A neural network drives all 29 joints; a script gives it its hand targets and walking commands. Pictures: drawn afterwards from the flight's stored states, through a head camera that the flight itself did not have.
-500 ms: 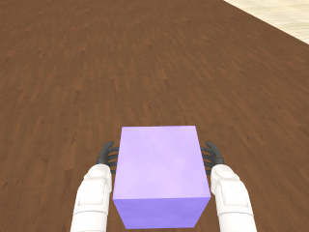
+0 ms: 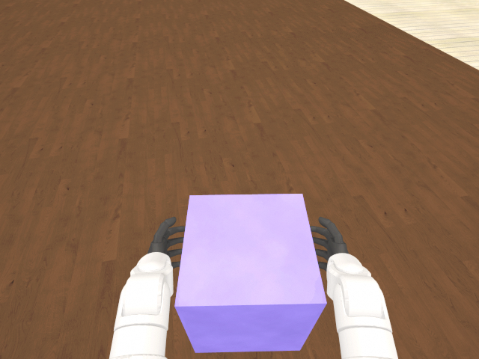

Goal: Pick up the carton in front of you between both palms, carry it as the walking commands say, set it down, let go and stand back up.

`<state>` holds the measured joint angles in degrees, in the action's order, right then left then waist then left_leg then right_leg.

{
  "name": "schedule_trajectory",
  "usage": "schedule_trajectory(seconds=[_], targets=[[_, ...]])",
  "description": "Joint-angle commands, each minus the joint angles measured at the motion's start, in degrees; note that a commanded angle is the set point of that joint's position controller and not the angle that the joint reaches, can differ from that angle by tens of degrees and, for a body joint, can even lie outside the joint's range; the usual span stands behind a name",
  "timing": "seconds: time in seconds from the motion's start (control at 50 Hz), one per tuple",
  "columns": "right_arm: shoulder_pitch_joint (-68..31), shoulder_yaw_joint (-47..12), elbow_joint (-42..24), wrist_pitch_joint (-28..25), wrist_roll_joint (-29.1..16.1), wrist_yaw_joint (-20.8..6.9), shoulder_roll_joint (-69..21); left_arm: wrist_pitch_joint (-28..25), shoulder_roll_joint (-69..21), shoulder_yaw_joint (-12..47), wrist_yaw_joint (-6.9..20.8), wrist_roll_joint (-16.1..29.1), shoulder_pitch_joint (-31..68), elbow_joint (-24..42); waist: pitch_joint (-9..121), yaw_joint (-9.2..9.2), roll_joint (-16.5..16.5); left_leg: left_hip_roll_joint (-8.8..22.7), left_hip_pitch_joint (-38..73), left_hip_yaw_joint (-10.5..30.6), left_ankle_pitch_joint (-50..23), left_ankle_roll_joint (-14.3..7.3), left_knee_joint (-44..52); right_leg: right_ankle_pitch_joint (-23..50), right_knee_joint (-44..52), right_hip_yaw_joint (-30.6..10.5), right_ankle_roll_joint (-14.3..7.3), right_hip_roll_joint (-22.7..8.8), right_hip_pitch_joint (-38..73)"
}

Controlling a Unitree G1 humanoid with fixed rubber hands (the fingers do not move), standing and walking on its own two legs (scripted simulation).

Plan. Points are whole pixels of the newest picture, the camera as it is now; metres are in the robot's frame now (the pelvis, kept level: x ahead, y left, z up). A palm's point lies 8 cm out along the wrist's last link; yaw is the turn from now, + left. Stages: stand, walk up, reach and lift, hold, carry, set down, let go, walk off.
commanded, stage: carry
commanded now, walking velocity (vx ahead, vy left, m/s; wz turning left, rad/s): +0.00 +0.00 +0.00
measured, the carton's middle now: (247, 275) +0.30 +0.00 -0.05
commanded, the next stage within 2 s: hold in 0.30 s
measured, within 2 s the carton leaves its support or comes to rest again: neither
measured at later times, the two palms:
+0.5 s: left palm (136, 283) +0.25 +0.18 +0.04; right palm (318, 258) +0.29 -0.12 +0.04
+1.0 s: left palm (154, 282) +0.24 +0.15 +0.05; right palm (331, 241) +0.32 -0.14 +0.05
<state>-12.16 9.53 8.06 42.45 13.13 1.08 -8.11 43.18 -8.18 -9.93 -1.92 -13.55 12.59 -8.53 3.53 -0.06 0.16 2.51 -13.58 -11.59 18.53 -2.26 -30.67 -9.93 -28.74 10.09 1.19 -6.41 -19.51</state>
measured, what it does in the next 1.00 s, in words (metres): shifts its weight, turning left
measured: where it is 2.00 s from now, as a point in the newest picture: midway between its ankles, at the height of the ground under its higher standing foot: outside the picture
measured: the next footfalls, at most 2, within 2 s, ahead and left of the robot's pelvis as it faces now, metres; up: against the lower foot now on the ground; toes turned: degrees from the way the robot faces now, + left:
none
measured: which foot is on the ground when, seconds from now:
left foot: down 0.00-1.00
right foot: down 0.00-1.00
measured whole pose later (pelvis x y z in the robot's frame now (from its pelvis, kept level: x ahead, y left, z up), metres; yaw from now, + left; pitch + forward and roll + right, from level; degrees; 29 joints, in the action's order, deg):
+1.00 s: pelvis +0.00 -0.07 +0.01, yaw +15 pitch -8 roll +0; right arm -18.0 14.9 17.6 41.8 18.3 -0.3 -9.5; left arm 40.5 -9.6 -16.1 0.2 -18.4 18.4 -19.9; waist -0.9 -0.7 1.4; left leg 0.3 -4.1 7.3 11.9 1.5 -23.2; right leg -10.3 -23.3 -1.9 -1.0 2.1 -5.5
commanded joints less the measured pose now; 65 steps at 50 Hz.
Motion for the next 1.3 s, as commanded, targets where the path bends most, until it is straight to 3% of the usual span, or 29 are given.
schedule_trajectory(seconds=[0.0, 0.28, 0.3, 0.32, 0.34, 0.36, 0.4, 0.42, 0.48, 0.56, 0.64, 0.72, 0.82, 0.94, 1.28], targets=[[-26.8, -32.6, -4.1, -2.2, -14.3, -12.3, -50.6, -2.9, -50.2, 33.6, 13.2, 15.3, 28.0, 5.4, 16.6, -0.06, 0.3, 7.4, 2.5, 6.1, -15.9, 0.5, 5.8, 10.2, 1.6, -3.9, -0.5, -3.9, 9.1], [-27.0, -32.4, -3.7, -2.3, -14.2, -12.4, -50.8, -2.9, -50.5, 33.5, 13.2, 15.3, 28.2, 5.1, 16.6, -0.07, 0.3, 7.5, 2.1, 6.1, -15.6, 0.3, 5.9, 9.5, 1.6, -3.7, -0.2, -3.9, 8.7], [-20.3, -31.0, -5.0, -2.1, -13.4, -12.5, -51.0, -3.5, -51.6, 31.0, 13.6, 14.9, 22.2, 3.0, 9.8, -0.93, 5.8, -3.5, 4.0, 18.4, -33.0, 1.2, 10.6, 17.0, 3.0, -11.9, -2.6, 13.7, 21.9], [-22.3, -31.2, -8.4, -3.1, -12.6, -12.7, -49.0, -5.0, -50.0, 30.0, 12.9, 12.8, 22.1, 4.2, 12.3, 1.17, 5.0, -3.2, 9.1, 19.2, -38.0, 1.7, 9.6, 18.1, 3.7, -12.9, -3.1, 12.3, 19.8], [-23.1, -31.1, -8.6, -3.4, -12.5, -13.1, -48.9, -5.3, -49.4, 28.8, 12.3, 11.5, 21.3, 3.7, 12.6, 0.91, 3.1, -3.6, 16.1, 19.1, -42.5, 1.9, 8.7, 19.1, 4.8, -13.3, -2.4, 12.7, 15.9], [-25.3, -32.3, -7.8, -3.6, -13.1, -13.6, -48.6, -5.8, -49.5, 28.0, 11.7, 10.7, 21.5, 2.6, 13.5, 2.29, 3.7, -4.2, 19.0, 18.5, -37.8, 2.1, 9.7, 17.0, 5.6, -13.5, -1.8, 12.7, 15.5], [-26.3, -33.0, -6.5, -4.3, -14.0, -14.1, -49.5, -6.2, -50.0, 28.5, 11.7, 10.9, 23.4, 2.0, 13.2, 1.9, 2.4, -4.7, 20.1, 17.9, -34.2, 2.6, 10.2, 14.6, 6.6, -13.5, -0.9, 13.3, 14.6], [-27.2, -33.1, -5.8, -4.5, -14.1, -14.4, -49.7, -6.3, -50.7, 28.9, 11.9, 11.1, 24.7, 1.8, 12.8, 1.73, 3.7, -4.9, 19.7, 17.8, -28.8, 2.7, 11.3, 11.7, 6.8, -13.5, -1.0, 13.1, 14.8], [-27.3, -31.0, -2.4, -4.7, -12.8, -14.3, -51.7, -5.8, -52.6, 32.0, 13.7, 13.7, 30.1, 2.2, 12.0, -1.16, 2.5, -5.0, 18.7, 17.6, -25.6, 3.4, 11.5, 8.0, 7.6, -13.6, -1.5, 13.5, 13.9], [-28.1, -27.5, 2.5, -4.4, -10.7, -14.3, -53.4, -4.9, -53.8, 32.1, 15.7, 14.5, 33.6, -0.6, 8.9, -2.77, 2.2, -5.8, 14.4, 16.6, -15.3, 3.5, 12.4, 2.9, 8.7, -13.3, -2.2, 12.9, 14.4], [-30.5, -25.8, 6.2, -3.8, -9.7, -14.9, -55.2, -4.5, -54.7, 29.8, 17.2, 13.8, 35.4, -4.8, 6.8, -2.34, 1.0, -6.3, 9.5, 16.1, -7.5, 3.0, 13.1, -1.1, 9.4, -12.9, -1.9, 12.3, 16.3], [-33.8, -26.3, 7.6, -3.4, -10.0, -15.9, -56.7, -4.8, -55.3, 27.2, 18.1, 12.9, 36.5, -7.7, 6.9, -0.89, -0.9, -6.9, 6.3, 15.6, -4.4, 2.1, 12.8, -3.4, 10.1, -13.0, -1.2, 11.3, 18.5], [-37.0, -27.3, 8.2, -3.2, -11.2, -17.1, -57.9, -5.3, -55.8, 25.2, 18.6, 12.1, 37.8, -9.1, 7.8, 0.38, -2.4, -7.8, 4.9, 15.0, -3.7, 1.3, 12.0, -4.3, 11.0, -14.0, -0.3, 10.0, 20.2], [-37.9, -27.2, 9.1, -3.1, -12.0, -17.5, -58.1, -5.5, -56.1, 24.4, 18.6, 11.7, 38.6, -9.3, 8.6, 0.46, -2.6, -8.4, 4.4, 15.0, -4.7, 1.1, 11.5, -2.5, 11.5, -15.2, 0.4, 9.0, 21.7], [-33.3, -26.9, 6.5, -3.1, -11.7, -15.9, -55.8, -4.8, -55.6, 25.7, 16.9, 12.1, 34.6, -6.0, 12.1, -0.2, -0.9, -9.0, 7.7, 15.8, -16.3, 2.6, 12.7, 15.0, 9.7, -14.3, 0.3, 10.9, 25.5]])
